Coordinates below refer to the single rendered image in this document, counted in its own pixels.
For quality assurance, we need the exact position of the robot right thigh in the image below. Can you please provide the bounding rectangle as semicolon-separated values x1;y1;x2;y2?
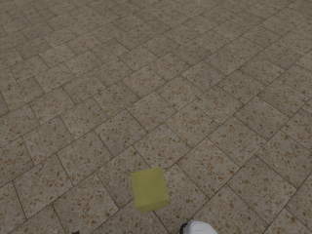
183;221;218;234

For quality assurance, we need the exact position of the carton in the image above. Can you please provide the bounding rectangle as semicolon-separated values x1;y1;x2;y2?
131;166;169;214

